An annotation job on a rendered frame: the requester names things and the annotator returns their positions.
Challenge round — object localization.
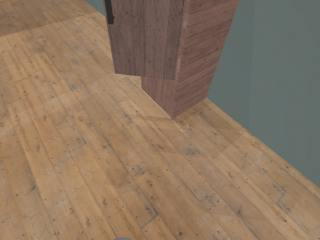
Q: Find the handle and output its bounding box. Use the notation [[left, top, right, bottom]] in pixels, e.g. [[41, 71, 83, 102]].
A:
[[104, 0, 115, 25]]

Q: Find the cupboard door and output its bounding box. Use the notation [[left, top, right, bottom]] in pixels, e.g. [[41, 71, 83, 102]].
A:
[[103, 0, 187, 81]]

